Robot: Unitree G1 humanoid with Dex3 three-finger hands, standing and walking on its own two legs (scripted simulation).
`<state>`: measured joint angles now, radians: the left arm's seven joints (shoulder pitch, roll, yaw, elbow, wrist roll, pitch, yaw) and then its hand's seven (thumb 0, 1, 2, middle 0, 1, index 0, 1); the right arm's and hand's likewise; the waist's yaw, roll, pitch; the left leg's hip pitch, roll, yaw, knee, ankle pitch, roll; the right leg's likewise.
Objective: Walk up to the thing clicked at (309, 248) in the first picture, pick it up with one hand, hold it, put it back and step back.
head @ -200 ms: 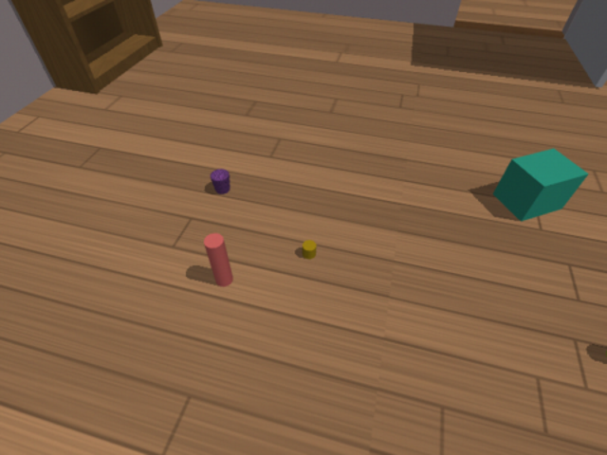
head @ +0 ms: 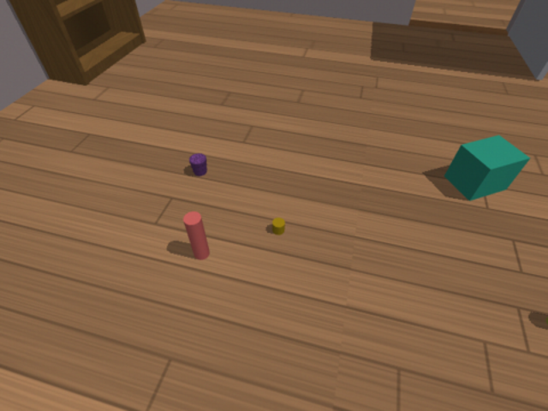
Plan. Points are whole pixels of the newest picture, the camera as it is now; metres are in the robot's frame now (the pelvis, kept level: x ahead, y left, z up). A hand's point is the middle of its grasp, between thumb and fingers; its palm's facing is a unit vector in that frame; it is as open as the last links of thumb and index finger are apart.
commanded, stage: stand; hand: left
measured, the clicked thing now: (278, 226) +1.03 -0.03 -0.75
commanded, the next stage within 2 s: walk up in 0.92 s
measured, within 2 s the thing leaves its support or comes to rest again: neither
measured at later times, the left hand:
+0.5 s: hand out of the picture +0.08 +0.25 -0.16, palm faces -0.03 -0.94 -0.34, open 7.4 cm
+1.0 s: hand out of the picture +0.08 +0.26 -0.16, palm faces -0.07 -0.94 -0.34, open 7.4 cm
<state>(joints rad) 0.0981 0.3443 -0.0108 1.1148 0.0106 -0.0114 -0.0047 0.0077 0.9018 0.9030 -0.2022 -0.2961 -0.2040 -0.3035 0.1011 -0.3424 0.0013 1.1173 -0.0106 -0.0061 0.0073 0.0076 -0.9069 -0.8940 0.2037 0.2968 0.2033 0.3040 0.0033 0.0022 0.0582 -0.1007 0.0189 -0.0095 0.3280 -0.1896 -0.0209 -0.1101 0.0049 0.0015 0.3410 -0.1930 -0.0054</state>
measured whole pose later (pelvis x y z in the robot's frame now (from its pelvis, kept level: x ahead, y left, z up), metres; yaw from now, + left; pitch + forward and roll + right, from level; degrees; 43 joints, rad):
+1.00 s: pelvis +0.01 +0.00 +0.00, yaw -3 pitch -2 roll +1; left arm 0.18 0.37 0.03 1.06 0.04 0.01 -0.05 0.01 0.90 0.90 -0.20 -0.30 -0.20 -0.30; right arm 0.15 -0.35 -0.04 1.06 -0.03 -0.04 0.03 0.01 -0.91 -0.89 0.21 0.30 0.21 0.30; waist 0.01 -0.01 0.04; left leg -0.10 0.02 0.04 0.37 -0.26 0.02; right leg -0.21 0.00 0.03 0.58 -0.37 -0.02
